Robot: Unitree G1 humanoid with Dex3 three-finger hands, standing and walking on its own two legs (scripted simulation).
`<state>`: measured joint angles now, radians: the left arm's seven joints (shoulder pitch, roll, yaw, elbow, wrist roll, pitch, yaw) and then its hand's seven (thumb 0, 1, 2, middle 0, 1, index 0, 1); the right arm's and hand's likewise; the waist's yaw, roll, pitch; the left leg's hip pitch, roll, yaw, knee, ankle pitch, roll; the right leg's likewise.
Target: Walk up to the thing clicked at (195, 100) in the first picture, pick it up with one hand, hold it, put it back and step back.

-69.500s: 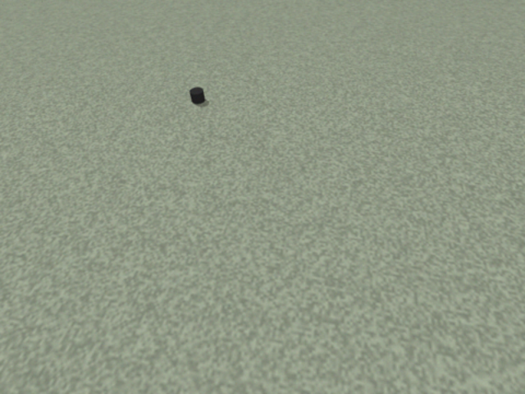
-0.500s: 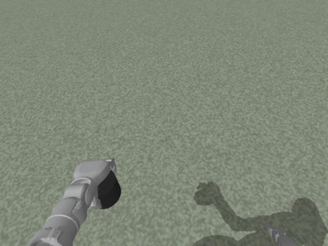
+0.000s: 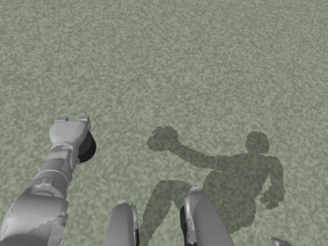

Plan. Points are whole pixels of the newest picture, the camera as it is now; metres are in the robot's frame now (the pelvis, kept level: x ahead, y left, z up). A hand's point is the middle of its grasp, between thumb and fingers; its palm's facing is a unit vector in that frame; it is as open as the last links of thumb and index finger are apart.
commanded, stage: crouch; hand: left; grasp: from above
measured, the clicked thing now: (78, 144) +0.42 +0.23 -0.16
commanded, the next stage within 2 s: lower in 1.52 s
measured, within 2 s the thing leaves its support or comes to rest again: neither
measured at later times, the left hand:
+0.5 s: hand (94, 148) +0.46 +0.23 -0.34, palm faces -0.48 -0.03 -0.88, open 11.6 cm
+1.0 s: hand (96, 147) +0.50 +0.24 -0.42, palm faces -0.48 -0.04 -0.87, open 11.5 cm
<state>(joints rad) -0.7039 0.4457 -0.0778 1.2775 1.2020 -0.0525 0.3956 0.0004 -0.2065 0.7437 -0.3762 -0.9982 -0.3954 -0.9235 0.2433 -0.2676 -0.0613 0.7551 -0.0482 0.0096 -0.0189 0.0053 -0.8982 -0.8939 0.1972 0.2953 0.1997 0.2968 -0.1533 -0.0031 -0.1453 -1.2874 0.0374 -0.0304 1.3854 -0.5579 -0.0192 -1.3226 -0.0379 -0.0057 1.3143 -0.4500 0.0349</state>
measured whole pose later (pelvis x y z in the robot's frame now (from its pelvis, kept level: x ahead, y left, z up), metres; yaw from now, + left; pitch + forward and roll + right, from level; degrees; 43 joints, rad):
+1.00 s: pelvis -0.03 +0.00 -0.25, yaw -3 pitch +38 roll -7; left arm -1.15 0.80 0.12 1.50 1.29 -0.16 0.31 0.00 -0.23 0.67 -0.48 -0.89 -0.51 -0.82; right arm 0.22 -0.29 0.07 0.67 -0.14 -0.04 0.13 0.00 -0.92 -0.90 0.20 0.30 0.20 0.30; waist -0.34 0.00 -0.01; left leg -2.19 -0.01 -0.12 2.25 -0.73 -0.03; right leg -2.20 -0.05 -0.02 2.12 -0.59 0.05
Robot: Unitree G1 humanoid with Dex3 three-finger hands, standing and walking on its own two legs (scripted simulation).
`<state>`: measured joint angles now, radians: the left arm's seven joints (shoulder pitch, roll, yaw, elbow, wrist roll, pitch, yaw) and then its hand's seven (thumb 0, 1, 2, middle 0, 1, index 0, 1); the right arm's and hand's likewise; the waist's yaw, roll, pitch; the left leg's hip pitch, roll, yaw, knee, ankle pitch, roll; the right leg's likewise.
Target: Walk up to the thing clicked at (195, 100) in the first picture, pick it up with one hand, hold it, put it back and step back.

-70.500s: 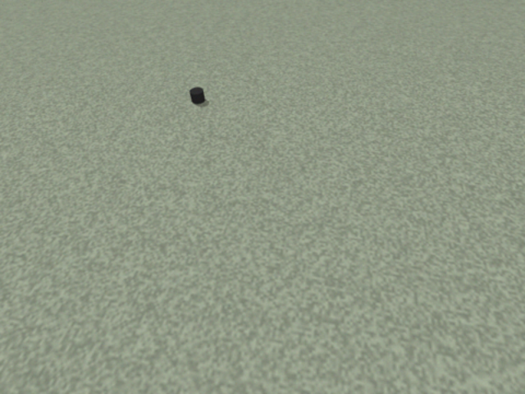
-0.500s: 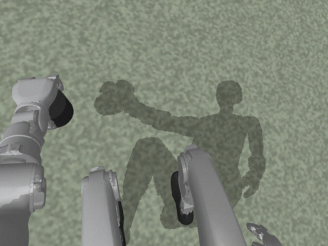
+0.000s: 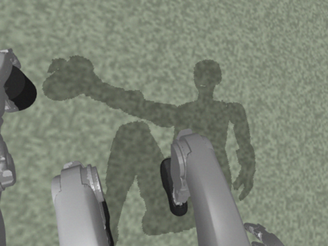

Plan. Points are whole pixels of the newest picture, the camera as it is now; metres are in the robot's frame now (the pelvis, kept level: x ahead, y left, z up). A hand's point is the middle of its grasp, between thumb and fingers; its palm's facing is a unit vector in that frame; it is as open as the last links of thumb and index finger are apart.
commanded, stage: crouch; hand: left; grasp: from above
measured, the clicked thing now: (9, 88) +0.52 +0.26 -0.22
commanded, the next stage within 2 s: lower in 0.52 s
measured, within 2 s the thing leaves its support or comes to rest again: neither
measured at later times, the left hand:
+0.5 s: hand (8, 83) +0.54 +0.26 -0.22, palm faces -0.47 -0.05 -0.88, open 11.5 cm
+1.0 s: hand (20, 90) +0.53 +0.26 -0.27, palm faces -0.49 -0.06 -0.87, open 11.5 cm
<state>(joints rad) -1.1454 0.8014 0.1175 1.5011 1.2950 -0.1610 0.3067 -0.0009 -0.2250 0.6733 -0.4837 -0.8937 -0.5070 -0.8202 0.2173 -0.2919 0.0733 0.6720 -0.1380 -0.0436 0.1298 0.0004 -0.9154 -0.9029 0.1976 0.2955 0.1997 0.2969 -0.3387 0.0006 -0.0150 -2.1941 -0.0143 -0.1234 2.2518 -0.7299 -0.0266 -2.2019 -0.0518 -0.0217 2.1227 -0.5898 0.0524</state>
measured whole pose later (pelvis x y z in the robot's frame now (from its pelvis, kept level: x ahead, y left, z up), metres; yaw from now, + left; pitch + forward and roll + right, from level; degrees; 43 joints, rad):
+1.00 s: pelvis -0.01 +0.01 -0.05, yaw -4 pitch +35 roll -12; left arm -1.23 0.98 0.10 1.55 1.33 -0.19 0.33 -0.01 -0.23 0.66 -0.52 -0.84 -0.54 -0.77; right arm 0.19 -0.34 0.23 0.58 -0.16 -0.04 0.15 0.00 -0.91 -0.90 0.20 0.30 0.20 0.30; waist -0.42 -0.06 0.13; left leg -2.34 -0.03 -0.18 2.42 -0.71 -0.01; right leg -2.30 -0.04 -0.06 2.22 -0.55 0.07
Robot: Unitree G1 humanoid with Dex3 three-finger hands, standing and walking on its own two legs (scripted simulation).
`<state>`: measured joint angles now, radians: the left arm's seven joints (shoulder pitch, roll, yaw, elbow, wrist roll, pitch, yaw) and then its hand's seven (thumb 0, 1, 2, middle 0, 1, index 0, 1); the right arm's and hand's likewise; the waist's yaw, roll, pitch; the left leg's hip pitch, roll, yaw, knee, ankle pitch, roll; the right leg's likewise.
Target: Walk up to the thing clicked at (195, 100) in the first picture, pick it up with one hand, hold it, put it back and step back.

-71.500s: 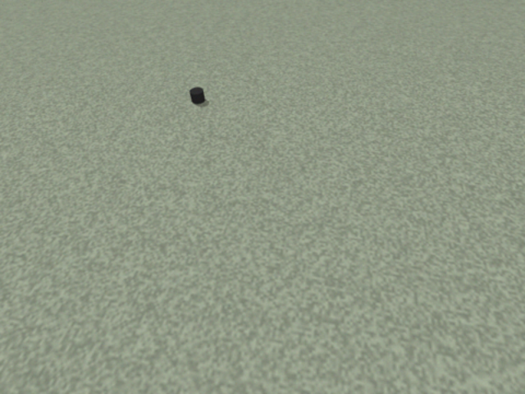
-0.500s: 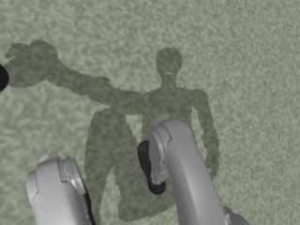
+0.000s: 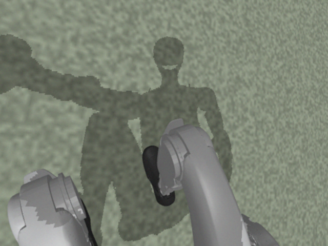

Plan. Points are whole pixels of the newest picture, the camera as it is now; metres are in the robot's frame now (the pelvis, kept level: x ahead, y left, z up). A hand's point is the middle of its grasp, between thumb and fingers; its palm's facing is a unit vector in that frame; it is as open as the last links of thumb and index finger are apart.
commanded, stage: rest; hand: left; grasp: from above
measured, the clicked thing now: out of the picture +0.53 +0.29 -0.26
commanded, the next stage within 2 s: open in 0.70 s
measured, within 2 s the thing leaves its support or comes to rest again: neither
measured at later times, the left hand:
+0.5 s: hand out of the picture +0.52 +0.28 -0.25, palm faces -0.47 -0.10 -0.88, open 11.5 cm
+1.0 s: hand out of the picture +0.52 +0.29 -0.26, palm faces -0.45 -0.11 -0.88, open 11.9 cm
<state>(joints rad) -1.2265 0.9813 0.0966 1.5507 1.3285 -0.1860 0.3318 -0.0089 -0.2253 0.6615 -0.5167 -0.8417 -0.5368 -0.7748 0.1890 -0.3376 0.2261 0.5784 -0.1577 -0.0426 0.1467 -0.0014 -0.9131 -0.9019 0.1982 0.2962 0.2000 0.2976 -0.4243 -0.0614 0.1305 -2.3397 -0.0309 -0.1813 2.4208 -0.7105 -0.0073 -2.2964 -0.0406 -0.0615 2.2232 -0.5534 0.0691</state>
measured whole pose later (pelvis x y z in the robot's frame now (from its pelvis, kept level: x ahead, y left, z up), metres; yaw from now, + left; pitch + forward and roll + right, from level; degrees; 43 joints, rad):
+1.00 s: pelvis +0.00 +0.01 -0.02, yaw -4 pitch +32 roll -15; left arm -1.25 1.09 0.09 1.69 1.33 -0.18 0.46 -0.01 -0.24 0.77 -0.37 -0.96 -0.39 -0.90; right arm 0.14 -0.36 0.33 0.60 -0.19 -0.14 0.16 0.00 -0.89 -0.90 0.20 0.30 0.20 0.30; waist -0.47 -0.10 0.18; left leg -2.37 -0.02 -0.22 2.50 -0.72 0.02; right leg -2.30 -0.01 -0.09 2.25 -0.53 0.08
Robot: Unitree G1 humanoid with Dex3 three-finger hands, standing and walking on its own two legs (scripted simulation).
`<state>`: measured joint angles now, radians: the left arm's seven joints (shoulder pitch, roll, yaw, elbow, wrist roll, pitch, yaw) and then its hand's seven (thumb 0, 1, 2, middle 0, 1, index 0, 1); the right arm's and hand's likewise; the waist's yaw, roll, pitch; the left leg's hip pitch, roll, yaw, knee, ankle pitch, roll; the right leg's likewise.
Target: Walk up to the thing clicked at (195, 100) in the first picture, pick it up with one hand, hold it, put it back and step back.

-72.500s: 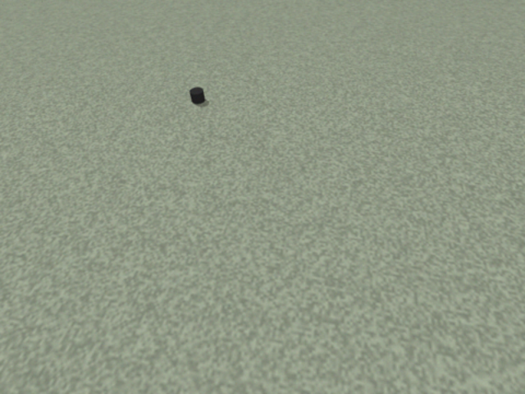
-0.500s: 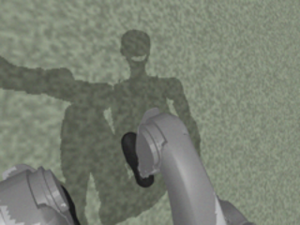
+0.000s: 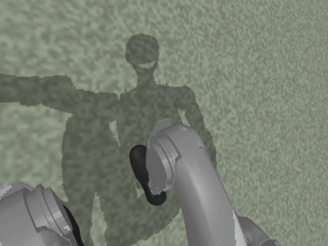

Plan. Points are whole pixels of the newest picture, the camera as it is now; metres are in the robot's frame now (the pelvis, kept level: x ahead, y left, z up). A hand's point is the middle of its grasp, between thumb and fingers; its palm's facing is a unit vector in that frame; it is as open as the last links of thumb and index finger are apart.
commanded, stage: open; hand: left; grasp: from above
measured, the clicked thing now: out of the picture +0.52 +0.31 -0.28
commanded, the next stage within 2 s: withdraw in 0.86 s
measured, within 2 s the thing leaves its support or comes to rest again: rests again in 1.30 s
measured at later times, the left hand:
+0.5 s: hand out of the picture +0.51 +0.32 -0.24, palm faces -0.45 -0.14 -0.88, open 13.8 cm
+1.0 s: hand out of the picture +0.51 +0.32 -0.24, palm faces -0.45 -0.13 -0.88, open 13.9 cm
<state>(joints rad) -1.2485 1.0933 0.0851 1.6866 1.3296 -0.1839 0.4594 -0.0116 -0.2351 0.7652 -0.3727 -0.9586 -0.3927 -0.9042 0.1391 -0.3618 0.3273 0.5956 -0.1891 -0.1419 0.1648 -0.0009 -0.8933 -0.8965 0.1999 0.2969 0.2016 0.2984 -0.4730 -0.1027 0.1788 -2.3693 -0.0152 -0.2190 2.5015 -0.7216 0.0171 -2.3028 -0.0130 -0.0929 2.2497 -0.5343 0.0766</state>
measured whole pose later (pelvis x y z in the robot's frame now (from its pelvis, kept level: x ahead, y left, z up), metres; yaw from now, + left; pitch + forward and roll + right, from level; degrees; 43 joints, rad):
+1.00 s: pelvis +0.00 +0.00 +0.00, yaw -1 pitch +33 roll -16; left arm -1.25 1.13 0.10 1.65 1.32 -0.20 0.42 0.00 -0.52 0.99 -0.09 -1.10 -0.11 -1.08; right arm 0.15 -0.37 0.34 0.59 -0.20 -0.11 0.16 0.00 -0.89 -0.90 0.20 0.30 0.20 0.30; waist -0.47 -0.10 0.19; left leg -2.38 -0.02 -0.23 2.50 -0.72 0.01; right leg -2.31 -0.02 -0.11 2.25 -0.53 0.07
